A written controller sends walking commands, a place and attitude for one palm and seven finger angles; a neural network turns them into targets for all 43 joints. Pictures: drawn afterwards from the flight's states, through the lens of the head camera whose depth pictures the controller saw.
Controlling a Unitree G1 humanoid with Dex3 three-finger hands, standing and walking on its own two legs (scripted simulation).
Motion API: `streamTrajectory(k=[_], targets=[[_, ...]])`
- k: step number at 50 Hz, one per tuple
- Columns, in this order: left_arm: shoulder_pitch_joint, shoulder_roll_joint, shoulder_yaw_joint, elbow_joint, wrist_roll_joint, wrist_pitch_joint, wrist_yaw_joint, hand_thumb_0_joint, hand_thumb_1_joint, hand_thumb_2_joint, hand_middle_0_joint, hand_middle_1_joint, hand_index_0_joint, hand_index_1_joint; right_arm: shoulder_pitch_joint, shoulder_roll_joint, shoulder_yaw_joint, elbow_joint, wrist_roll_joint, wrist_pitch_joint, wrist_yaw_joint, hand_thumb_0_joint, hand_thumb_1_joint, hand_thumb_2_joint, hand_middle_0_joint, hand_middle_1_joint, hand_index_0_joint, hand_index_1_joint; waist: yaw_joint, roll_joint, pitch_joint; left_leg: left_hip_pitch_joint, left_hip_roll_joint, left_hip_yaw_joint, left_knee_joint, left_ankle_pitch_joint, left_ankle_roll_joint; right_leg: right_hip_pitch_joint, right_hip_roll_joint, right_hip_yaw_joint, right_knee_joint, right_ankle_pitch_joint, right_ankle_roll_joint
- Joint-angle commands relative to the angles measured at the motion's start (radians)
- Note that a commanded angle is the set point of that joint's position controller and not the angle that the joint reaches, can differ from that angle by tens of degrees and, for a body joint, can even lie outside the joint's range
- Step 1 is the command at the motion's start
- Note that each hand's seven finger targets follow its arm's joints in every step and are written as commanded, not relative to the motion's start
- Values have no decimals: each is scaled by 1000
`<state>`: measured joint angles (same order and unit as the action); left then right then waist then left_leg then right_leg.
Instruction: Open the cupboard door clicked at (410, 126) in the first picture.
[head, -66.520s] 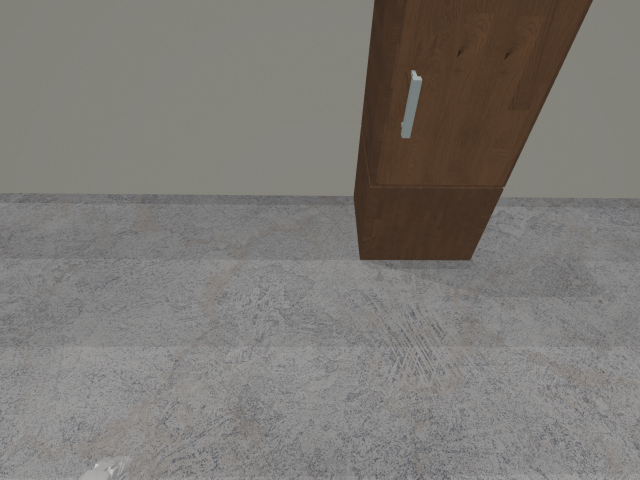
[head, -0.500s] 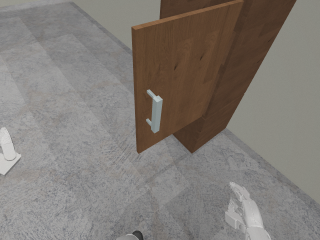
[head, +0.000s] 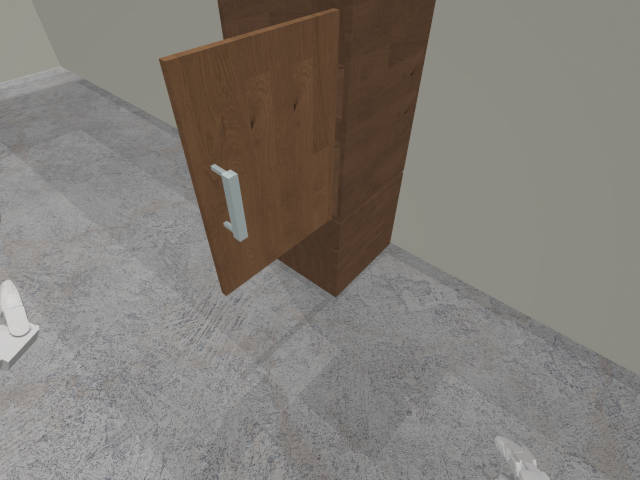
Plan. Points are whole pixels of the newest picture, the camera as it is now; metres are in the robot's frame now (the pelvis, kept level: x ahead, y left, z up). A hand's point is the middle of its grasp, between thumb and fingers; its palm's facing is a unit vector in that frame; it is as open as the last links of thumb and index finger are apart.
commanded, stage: stop stepping back and stand still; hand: left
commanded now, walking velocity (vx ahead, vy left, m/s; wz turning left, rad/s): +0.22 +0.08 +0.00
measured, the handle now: (228, 203) +0.66 +0.19 -0.03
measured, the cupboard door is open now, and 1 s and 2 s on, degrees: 88 88 88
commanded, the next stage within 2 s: let the arm hang, fingers relaxed in 0.86 s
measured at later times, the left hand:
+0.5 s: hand out of the picture +0.11 +0.25 +0.18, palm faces +0.50 -0.73 -0.46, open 7.4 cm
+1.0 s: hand out of the picture +0.13 +0.28 +0.13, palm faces +0.41 -0.75 -0.52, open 7.4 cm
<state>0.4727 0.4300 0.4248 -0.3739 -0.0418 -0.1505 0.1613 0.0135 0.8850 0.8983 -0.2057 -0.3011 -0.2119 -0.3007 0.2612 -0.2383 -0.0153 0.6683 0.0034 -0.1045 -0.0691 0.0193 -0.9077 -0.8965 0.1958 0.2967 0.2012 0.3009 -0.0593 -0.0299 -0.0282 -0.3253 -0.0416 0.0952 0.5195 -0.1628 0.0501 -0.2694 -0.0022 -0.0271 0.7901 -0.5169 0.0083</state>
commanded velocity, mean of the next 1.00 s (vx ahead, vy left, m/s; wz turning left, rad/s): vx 0.08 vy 0.05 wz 0.00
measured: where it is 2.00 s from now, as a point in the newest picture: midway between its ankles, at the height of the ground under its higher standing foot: outside the picture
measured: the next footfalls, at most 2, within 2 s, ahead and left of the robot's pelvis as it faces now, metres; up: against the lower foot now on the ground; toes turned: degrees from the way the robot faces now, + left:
right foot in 0.04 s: +0.03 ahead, -0.08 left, +0.00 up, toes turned +1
left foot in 0.52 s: -0.02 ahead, +0.13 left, +0.00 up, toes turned +7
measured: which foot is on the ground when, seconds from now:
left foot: down 0.00-0.06, up 0.08-0.50, down 0.52-1.00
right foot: up 0.00-0.02, down 0.04-1.00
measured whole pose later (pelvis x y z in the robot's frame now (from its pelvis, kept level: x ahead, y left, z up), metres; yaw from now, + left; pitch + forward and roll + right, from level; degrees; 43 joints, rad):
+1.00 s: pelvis -0.05 +0.00 +0.01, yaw +5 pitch +0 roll +0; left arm 0.50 0.41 0.34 -0.33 0.00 -0.19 0.12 0.01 0.89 0.90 -0.21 -0.30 -0.21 -0.30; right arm 0.23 -0.23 -0.01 0.68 0.00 -0.10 -0.03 0.02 -0.91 -0.90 0.20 0.30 0.20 0.30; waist 0.01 0.01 0.03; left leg -0.24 0.01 0.04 0.53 -0.28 0.00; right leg -0.29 0.00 -0.09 0.53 -0.23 -0.04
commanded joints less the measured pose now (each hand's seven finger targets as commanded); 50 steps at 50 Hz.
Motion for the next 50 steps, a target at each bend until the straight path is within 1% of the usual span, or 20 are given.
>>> streamTrajectory(k=[1, 2, 3, 4, 6, 9, 14, 18, 22, 24, 26, 28, 32, 34, 38, 40, 43, 47, 48, 50], targets=[[72, 188, 130, -289, 19, -88, 19, 0, 900, 900, -200, -300, -200, -300, -153, -100, -34, -202, -4, -51, -8, 0, -900, -900, 200, 300, 200, 300, 66, 241, 19, -402, 159, -193, -299, -554, 18, 352, 8, -83, -200, 61, -34], [113, 199, 142, -289, 27, -92, 19, 0, 900, 900, -200, -300, -200, -300, -156, -93, -40, -214, -4, -41, -7, 0, -900, -900, 200, 300, 200, 300, 73, 150, 26, -451, 90, -117, -96, -528, -8, 343, -56, 16, -299, -7, -66], [124, 209, 151, -299, 27, -93, 16, 0, 900, 900, -200, -300, -200, -300, -150, -75, -48, -220, -2, -25, 2, 0, -900, -900, 200, 300, 200, 300, 70, -104, 30, -381, 5, -42, 308, -403, -41, 121, -256, 329, -537, -264, -142], [90, 236, 171, -336, 24, -106, 21, 0, 900, 900, -200, -300, -200, -300, -156, -105, -56, -203, -11, -20, 9, 0, -900, -900, 200, 300, 200, 300, 74, -203, 38, -394, -9, -103, 627, -338, -60, -52, -451, 667, -708, -407, -210], [39, 219, 175, -314, 25, -126, 10, 0, 900, 900, -200, -300, -200, -300, -101, -109, -58, -161, -23, -29, 11, 0, -900, -900, 200, 300, 200, 300, 21, -71, 73, -347, 58, -160, 762, -164, -68, -170, -389, 518, -680, -309, -174], [13, 202, 156, -187, 22, -143, -2, 0, 900, 900, -200, -300, -200, -300, -97, -88, -40, -148, -14, -22, -2, 0, -900, -900, 200, 300, 200, 300, 20, 21, 28, -313, 86, -98, 654, -49, -71, -99, -262, 251, -603, -95, -114], [-57, 140, 68, -36, 26, -147, 1, 0, 900, 900, -200, -300, -200, -300, -108, -105, -54, -138, -3, -50, -20, 0, -900, -900, 200, 300, 200, 300, 49, -93, 46, -243, 67, -30, 383, -103, -45, 8, -252, 241, -648, -100, -22], [-35, 144, 68, -127, 32, -136, 23, 0, 900, 900, -200, -300, -200, -300, -111, -90, -48, -156, -9, -65, -20, 0, -900, -900, 200, 300, 200, 300, 70, -207, -3, -115, 49, 30, 145, -171, -24, 84, -259, 227, -641, -91, -49], [-36, 168, 99, -252, 32, -126, 50, 0, 900, 900, -200, -300, -200, -300, -103, -75, -43, -176, -15, -73, -24, 0, -900, -900, 200, 300, 200, 300, 68, -149, -64, 46, 26, 53, -40, -197, -7, 103, -244, 205, -578, -64, -92], [-32, 175, 113, -299, 28, -128, 55, 0, 900, 900, -200, -300, -200, -300, -83, -86, -48, -184, -15, -73, -29, 0, -900, -900, 200, 300, 200, 300, 53, -31, -83, 153, 53, 8, -138, -204, 5, 72, -194, 168, -476, 10, -74], [-51, 151, 105, -350, 23, -140, 56, 0, 900, 900, -200, -300, -200, -300, -88, -112, -50, -206, -15, -69, -23, 0, -900, -900, 200, 300, 200, 300, 49, 200, -53, 215, 222, -250, -232, -214, 74, -54, -72, 75, -256, 128, -28], [-41, 170, 125, -342, 34, -141, 56, 0, 900, 900, -200, -300, -200, -300, -91, -96, -45, -199, -9, -80, -5, 0, -900, -900, 200, 300, 200, 300, 60, 244, -43, 262, 324, -319, -218, 114, 93, -168, -18, -30, -86, 125, -4], [-14, 144, 106, -286, 35, -115, 37, 0, 900, 900, -200, -300, -200, -300, -100, -80, -20, -175, -3, -83, 0, 0, -900, -900, 200, 300, 200, 300, 50, 316, 71, 1, 241, -132, -155, 42, 42, 36, -18, -51, -264, 242, -3], [4, 135, 95, -242, 31, -109, 28, 0, 900, 900, -200, -300, -200, -300, -101, -87, -22, -178, 4, -75, 5, 0, -900, -900, 200, 300, 200, 300, 42, 148, 44, -39, 172, -80, -53, 79, -3, 158, -38, 17, -349, 494, -21], [37, 143, 106, -190, 15, -98, 24, 0, 900, 900, -200, -300, -200, -300, -85, -77, -35, -183, 13, -35, 21, 0, -900, -900, 200, 300, 200, 300, 41, -142, -57, -56, 66, -55, 176, -236, -59, 202, -264, 306, -464, 646, -116], [49, 156, 117, -207, 16, -101, 27, 0, 900, 900, -200, -300, -200, -300, -109, -64, -23, -188, 13, -23, 18, 0, -900, -900, 200, 300, 200, 300, 54, -112, -69, -62, 81, -91, 146, -281, -48, 216, -273, 267, -452, 635, -120], [69, 169, 140, -275, 10, -109, 34, 0, 900, 900, -200, -300, -200, -300, -121, -57, -10, -197, 3, -17, 5, 0, -900, -900, 200, 300, 200, 300, 44, -46, -89, 95, 74, -76, -84, -52, -38, 161, -164, 130, -400, 474, -66], [31, 172, 135, -368, 11, -110, 33, 0, 900, 900, -200, -300, -200, -300, -144, -78, -12, -209, 3, -27, -9, 0, -900, -900, 200, 300, 200, 300, 67, 184, -36, 57, 192, -185, -203, -12, -5, 124, -44, 61, -347, 319, -4], [-45, -40, -320, 459, 91, 55, -129, 0, 900, 900, -200, -300, -200, -300, -202, -275, -70, 33, -11, -64, 87, 0, -900, -900, 200, 300, 200, 300, 15, 199, 108, -112, 188, -201, -58, 136, 9, -9, -80, -8, -183, 438, -19], [-6, -90, -302, 508, 75, 142, -159, 0, 900, 900, -200, -300, -200, -300, -83, -195, -59, 17, -13, 2, 74, 0, -900, -900, 200, 300, 200, 300, 46, 162, 19, -38, 192, -145, -61, 243, 7, 26, -71, 27, -204, 392, -34]])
